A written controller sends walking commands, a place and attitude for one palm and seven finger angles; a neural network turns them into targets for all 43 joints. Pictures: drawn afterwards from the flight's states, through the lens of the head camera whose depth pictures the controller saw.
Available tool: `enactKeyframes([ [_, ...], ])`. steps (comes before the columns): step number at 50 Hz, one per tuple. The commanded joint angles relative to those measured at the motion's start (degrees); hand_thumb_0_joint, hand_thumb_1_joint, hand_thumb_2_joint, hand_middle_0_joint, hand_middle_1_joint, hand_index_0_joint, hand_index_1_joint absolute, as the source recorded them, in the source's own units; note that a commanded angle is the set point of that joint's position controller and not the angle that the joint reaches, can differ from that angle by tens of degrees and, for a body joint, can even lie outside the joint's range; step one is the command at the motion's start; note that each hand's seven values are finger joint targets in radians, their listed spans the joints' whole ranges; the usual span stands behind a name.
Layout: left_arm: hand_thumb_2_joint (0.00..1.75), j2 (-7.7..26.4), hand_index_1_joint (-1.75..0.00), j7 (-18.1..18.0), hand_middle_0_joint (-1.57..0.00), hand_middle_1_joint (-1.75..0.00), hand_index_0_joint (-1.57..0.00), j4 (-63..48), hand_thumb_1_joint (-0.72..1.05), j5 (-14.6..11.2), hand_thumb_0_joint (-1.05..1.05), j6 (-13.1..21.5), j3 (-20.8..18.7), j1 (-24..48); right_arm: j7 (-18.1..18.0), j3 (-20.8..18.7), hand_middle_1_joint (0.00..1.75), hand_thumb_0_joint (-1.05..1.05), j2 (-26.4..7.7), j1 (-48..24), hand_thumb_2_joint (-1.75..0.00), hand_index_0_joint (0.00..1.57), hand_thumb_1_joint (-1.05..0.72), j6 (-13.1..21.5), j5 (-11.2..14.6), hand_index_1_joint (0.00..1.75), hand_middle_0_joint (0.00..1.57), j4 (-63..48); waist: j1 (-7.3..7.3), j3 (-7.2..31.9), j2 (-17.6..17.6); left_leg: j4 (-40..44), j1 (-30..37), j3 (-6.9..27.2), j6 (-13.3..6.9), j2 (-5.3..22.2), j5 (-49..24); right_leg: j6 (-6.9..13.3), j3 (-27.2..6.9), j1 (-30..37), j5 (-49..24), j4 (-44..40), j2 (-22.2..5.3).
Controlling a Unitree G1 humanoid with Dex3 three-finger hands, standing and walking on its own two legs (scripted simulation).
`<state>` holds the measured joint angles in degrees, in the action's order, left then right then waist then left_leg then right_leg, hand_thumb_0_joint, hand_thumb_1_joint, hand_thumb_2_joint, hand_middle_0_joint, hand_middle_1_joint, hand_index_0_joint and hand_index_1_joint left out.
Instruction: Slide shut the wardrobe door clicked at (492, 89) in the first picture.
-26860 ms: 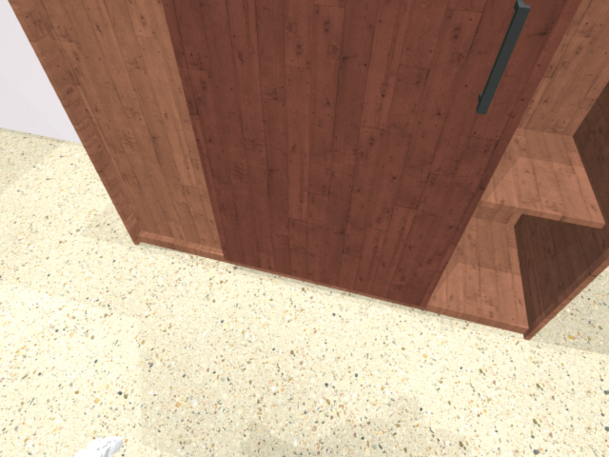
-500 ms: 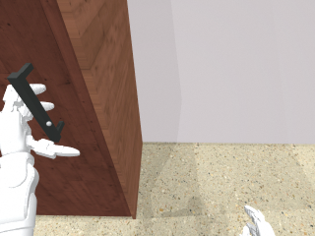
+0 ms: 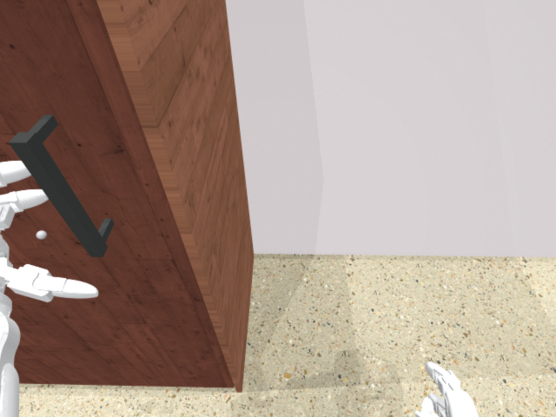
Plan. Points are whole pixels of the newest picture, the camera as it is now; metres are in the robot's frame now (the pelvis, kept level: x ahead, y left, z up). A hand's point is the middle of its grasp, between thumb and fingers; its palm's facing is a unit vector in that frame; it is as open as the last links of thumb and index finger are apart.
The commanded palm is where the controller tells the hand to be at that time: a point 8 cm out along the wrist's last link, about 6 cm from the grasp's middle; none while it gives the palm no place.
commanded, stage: slip the hand off the handle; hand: left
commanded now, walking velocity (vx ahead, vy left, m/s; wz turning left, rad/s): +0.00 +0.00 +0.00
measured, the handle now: (74, 193) +0.31 +0.29 +0.19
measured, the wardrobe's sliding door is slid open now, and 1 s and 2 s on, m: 0.00 0.00 0.00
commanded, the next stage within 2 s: draw the hand back to the body in 0.90 s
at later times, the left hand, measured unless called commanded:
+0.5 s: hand (3, 261) +0.21 +0.32 +0.18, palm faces +0.46 -0.86 -0.22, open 14.7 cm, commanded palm +0.16 +0.37 +0.19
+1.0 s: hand out of the picture +0.12 +0.32 +0.18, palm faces +0.48 -0.84 -0.24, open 14.7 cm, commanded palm +0.08 +0.36 +0.19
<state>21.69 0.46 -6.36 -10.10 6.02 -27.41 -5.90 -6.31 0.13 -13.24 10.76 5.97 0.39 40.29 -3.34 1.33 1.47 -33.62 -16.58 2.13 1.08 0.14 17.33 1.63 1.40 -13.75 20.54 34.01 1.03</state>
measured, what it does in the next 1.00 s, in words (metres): stands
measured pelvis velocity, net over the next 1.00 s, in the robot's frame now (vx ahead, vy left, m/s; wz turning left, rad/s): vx -0.03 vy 0.01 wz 0.03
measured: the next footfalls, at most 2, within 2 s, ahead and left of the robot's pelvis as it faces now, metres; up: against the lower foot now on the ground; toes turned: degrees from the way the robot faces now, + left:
none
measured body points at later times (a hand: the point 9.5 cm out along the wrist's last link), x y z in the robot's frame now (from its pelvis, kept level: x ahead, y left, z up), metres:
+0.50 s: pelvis -0.02 +0.02 +0.00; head -0.03 +0.01 +0.45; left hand +0.18 +0.37 +0.19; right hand +0.15 -0.22 -0.09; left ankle +0.01 +0.13 -0.73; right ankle -0.03 -0.10 -0.73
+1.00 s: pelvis -0.03 +0.01 +0.00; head -0.05 +0.01 +0.45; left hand +0.09 +0.36 +0.19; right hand +0.19 -0.20 -0.07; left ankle +0.01 +0.13 -0.73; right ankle -0.03 -0.10 -0.73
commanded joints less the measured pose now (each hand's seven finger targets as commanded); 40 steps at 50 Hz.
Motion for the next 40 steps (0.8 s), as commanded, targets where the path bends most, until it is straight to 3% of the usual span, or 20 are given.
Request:
enactKeyframes([
  [1,0.2,17.1,-1.15,1.6,-0.25,-1.15,-0.25,-9.2,-0.55,-0.9,0.0,4.9,-6.6,15.3,-1.7,-2.1,0.3,0.0,-7.5,-5.6,-0.9,0.2,-0.9,3.4,0.1,0.3,0.2,-8.0,1.07,8.8,2.2,2.8,4.8,-2.0,-2.3,-1.1,-13.5,-1.7,-0.4,-0.8,-16.4,-5.2,-0.3],
  [2,0.2,18.6,-1.15,1.9,-0.25,-1.15,-0.25,-7.8,-0.55,-0.9,0.0,5.0,-7.6,16.7,-2.0,-2.0,0.3,0.0,-7.6,-5.7,-0.9,0.2,-0.9,3.4,0.2,0.3,0.2,-7.7,1.21,8.0,1.7,2.8,4.3,-2.1,-2.3,-1.1,-12.7,-1.6,-0.5,-1.2,-15.1,-5.5,-0.2],
  [3,0.2,17.6,-1.15,2.4,-0.25,-1.15,-0.25,-7.7,-0.55,-1.2,0.0,5.5,-6.6,18.1,-2.1,-2.0,0.3,0.0,-7.5,-5.7,-0.9,0.2,-0.9,3.6,0.2,0.3,0.2,-7.7,1.37,8.7,2.6,2.9,4.5,-1.9,-2.3,-1.2,-12.4,-1.6,-0.5,-1.1,-14.8,-5.4,-0.3],
  [6,0.2,20.1,-1.15,3.2,-0.25,-1.15,-0.25,-4.8,-0.55,-1.9,0.0,6.3,-9.0,17.6,-2.3,-1.9,0.3,0.0,-7.9,-5.4,-0.9,0.2,-0.9,4.0,0.2,0.3,0.2,-7.5,0.82,9.3,2.0,3.1,4.1,-1.6,-2.3,-1.2,-11.5,-1.4,-0.3,-0.9,-13.7,-5.3,-0.2],
  [7,0.2,21.6,-1.15,3.3,-0.25,-1.15,-0.25,-4.5,-0.55,-2.0,0.0,6.4,-10.5,16.9,-2.3,-2.0,0.3,0.0,-7.9,-5.4,-0.9,0.2,-0.9,3.9,0.2,0.3,0.2,-7.8,0.23,9.7,3.3,3.0,3.7,-1.7,-2.2,-1.2,-11.4,-1.4,-0.5,-0.3,-13.3,-5.3,-0.2],
  [13,0.2,18.3,-1.15,5.0,-0.25,-1.15,-0.25,-3.8,-0.55,-3.4,0.0,6.1,-8.0,13.9,-1.9,-1.6,0.3,0.0,-8.1,-5.6,-0.9,0.2,-0.9,5.0,0.8,0.3,0.2,-9.3,0.16,8.4,3.4,3.8,3.1,-1.2,-2.1,-1.2,-9.0,-1.2,0.1,-1.5,-10.4,-5.4,0.0],
  [18,0.2,17.9,-1.15,4.0,-0.25,-1.15,-0.25,-8.0,-0.55,-4.0,0.0,6.0,-9.1,9.0,-1.5,-1.4,0.3,0.0,-8.2,-5.9,-0.9,0.2,-0.9,5.7,0.7,0.3,0.2,-10.2,-0.49,7.4,2.2,4.5,2.6,-0.5,-1.9,-0.9,-8.1,-1.1,0.6,-1.4,-9.0,-5.4,0.3],
  [20,0.2,18.5,-1.15,3.4,-0.25,-1.15,-0.25,-10.5,-0.55,-4.0,0.0,6.5,-10.1,8.3,-1.6,-1.5,0.3,0.0,-8.2,-6.3,-0.9,0.2,-0.9,5.9,0.5,0.3,0.2,-10.1,-0.7,7.8,3.5,4.8,3.0,-0.3,-1.7,-0.9,-7.5,-1.0,0.5,-1.3,-8.0,-5.6,0.5],
  [24,0.2,16.2,-1.15,2.2,-0.25,-1.15,-0.25,-14.0,-0.55,-3.6,0.0,6.9,-8.8,4.1,-1.5,-1.2,0.3,0.0,-7.7,-6.8,-0.9,0.2,-0.9,6.4,0.3,0.3,0.2,-10.0,-0.65,6.7,4.8,5.2,3.3,-0.2,-1.5,-0.8,-7.0,-0.8,0.9,-1.6,-7.4,-5.7,0.7],
  [27,0.2,16.2,-1.15,2.1,-0.25,-1.15,-0.25,-15.5,-0.55,-3.6,0.0,6.6,-8.7,3.2,-1.9,-1.1,0.3,0.0,-7.8,-6.9,-0.9,0.2,-0.9,6.6,0.1,0.3,0.2,-9.5,-0.4,5.5,3.1,5.4,3.1,-0.1,-1.6,-0.7,-6.0,-0.9,0.9,-1.7,-6.4,-6.2,0.7],
  [28,0.2,14.6,-1.15,2.4,-0.25,-1.15,-0.25,-16.5,-0.55,-3.7,0.0,6.4,-7.2,3.0,-1.9,-0.8,0.3,0.0,-7.7,-7.6,-0.9,0.2,-0.9,6.8,0.2,0.3,0.2,-9.8,-0.26,5.1,4.4,5.6,3.2,0.0,-1.6,-0.8,-5.3,-0.9,0.7,-2.2,-5.8,-6.5,0.5],
  [32,0.2,14.8,-1.15,3.1,-0.25,-1.15,-0.25,-18.9,-0.55,-4.2,0.0,6.4,-8.1,-1.5,-2.0,-0.9,0.3,0.0,-7.6,-7.3,-0.9,0.2,-0.9,7.1,-0.1,0.3,0.2,-9.5,-0.72,6.4,3.5,5.4,4.4,0.0,-1.5,-0.9,-8.1,-0.7,1.1,-0.6,-8.3,-6.3,0.8],
  [34,0.2,13.1,-1.15,3.8,-0.25,-1.15,-0.25,-20.5,-0.55,-5.0,0.0,6.5,-7.5,-4.8,-1.6,-0.7,0.3,0.0,-7.2,-7.5,-0.9,0.2,-0.9,7.3,0.1,0.3,0.2,-9.9,-1.15,6.2,5.0,5.2,4.7,0.0,-1.3,-1.1,-10.0,-0.7,1.3,-0.2,-10.4,-6.1,0.7],
  [36,0.2,12.7,-1.15,4.3,-0.25,-1.15,-0.25,-22.4,-0.55,-5.7,0.0,6.9,-7.8,-7.9,-1.3,-0.8,0.3,0.0,-7.2,-7.5,-0.9,0.2,-0.9,7.5,-0.1,0.3,0.2,-10.2,-1.44,6.7,4.2,4.8,5.1,-0.2,-1.2,-1.2,-12.2,-0.7,1.6,0.4,-12.6,-5.7,0.7],
  [37,0.2,13.4,-1.15,4.6,-0.25,-1.15,-0.25,-21.6,-0.55,-6.1,0.0,6.7,-9.1,-9.5,-1.3,-0.8,0.3,0.0,-7.4,-7.0,-0.9,0.2,-0.9,7.5,-0.1,0.3,0.2,-10.0,-1.58,5.7,2.2,4.5,4.4,-0.2,-1.3,-1.1,-12.0,-0.8,1.7,0.4,-12.7,-5.8,0.8],
  [40,0.2,12.9,-1.15,5.3,-0.25,-1.15,-0.25,-23.1,-0.55,-7.5,0.0,7.2,-10.0,-12.1,-1.2,-0.8,0.3,0.0,-7.0,-7.5,-0.9,0.2,-0.9,7.9,0.1,0.3,0.2,-10.3,-1.9,4.7,3.4,4.5,4.2,-0.3,-1.1,-1.3,-11.9,-0.8,1.7,0.1,-12.9,-6.0,0.8],
])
